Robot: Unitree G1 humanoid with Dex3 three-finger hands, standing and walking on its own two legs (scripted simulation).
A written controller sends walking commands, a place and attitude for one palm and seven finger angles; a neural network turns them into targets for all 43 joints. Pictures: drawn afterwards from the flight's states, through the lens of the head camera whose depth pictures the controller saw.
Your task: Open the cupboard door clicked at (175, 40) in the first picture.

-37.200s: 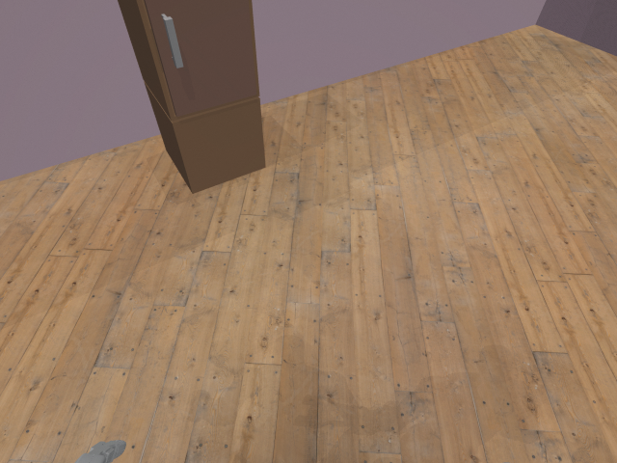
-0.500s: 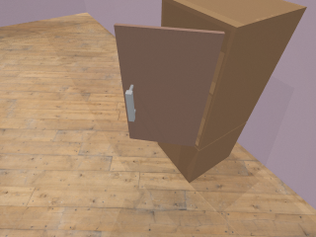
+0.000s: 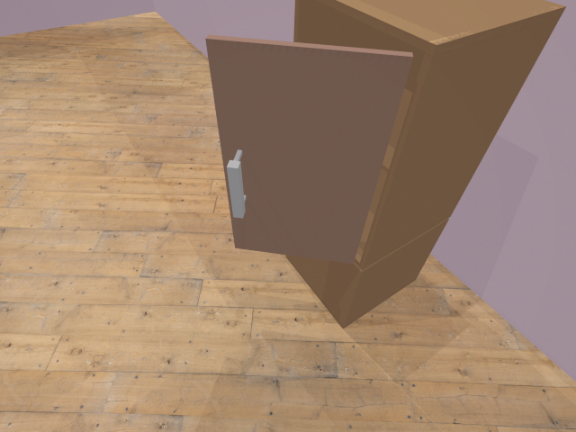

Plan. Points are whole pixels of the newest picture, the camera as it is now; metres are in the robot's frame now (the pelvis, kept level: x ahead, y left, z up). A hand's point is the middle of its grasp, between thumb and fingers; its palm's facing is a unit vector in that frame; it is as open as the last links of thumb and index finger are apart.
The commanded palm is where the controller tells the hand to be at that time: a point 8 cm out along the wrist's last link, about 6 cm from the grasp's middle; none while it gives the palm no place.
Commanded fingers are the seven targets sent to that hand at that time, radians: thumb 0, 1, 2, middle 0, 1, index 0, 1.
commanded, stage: look again from close up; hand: left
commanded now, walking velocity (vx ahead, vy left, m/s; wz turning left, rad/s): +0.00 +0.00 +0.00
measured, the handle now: (239, 184) +0.63 +0.15 -0.07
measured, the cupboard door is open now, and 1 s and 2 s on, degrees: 48 48 48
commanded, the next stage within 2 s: shuffle to correct the standing spot in 0.24 s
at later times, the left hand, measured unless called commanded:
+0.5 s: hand out of the picture +0.06 +0.21 -0.17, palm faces -0.01 -0.96 -0.27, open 7.4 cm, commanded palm none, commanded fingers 0.00 0.90 0.90 -0.20 -0.30 -0.20 -0.30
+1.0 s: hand out of the picture +0.08 +0.18 -0.18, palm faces -0.02 -0.98 -0.20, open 7.3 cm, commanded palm none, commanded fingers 0.00 0.90 0.90 -0.20 -0.30 -0.20 -0.30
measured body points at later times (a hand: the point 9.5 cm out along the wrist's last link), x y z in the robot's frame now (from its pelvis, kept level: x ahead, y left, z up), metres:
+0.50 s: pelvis +0.02 +0.00 +0.00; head +0.01 +0.00 +0.45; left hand +0.06 +0.26 -0.15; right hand +0.07 -0.27 -0.14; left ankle +0.01 +0.09 -0.75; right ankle +0.04 -0.13 -0.75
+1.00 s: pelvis +0.07 +0.00 -0.01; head +0.09 +0.01 +0.44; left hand +0.08 +0.23 -0.17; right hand +0.05 -0.21 -0.16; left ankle +0.01 +0.09 -0.75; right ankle +0.04 -0.13 -0.73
